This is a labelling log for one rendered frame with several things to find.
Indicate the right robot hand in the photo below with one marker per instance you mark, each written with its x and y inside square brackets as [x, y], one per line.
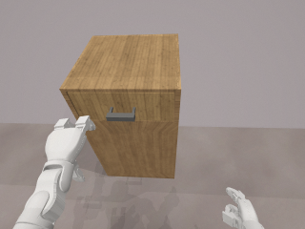
[234, 216]

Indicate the drawer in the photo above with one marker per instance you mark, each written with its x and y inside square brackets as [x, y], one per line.
[149, 106]

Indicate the cabinet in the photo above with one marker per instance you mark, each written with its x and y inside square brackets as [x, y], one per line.
[130, 63]

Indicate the handle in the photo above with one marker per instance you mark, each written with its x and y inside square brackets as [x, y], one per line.
[124, 117]

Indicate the robot right forearm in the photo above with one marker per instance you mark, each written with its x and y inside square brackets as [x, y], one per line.
[251, 224]

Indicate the robot left forearm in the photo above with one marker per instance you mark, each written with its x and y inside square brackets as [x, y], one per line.
[47, 203]

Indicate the left robot hand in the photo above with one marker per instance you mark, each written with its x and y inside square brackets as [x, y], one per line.
[67, 141]

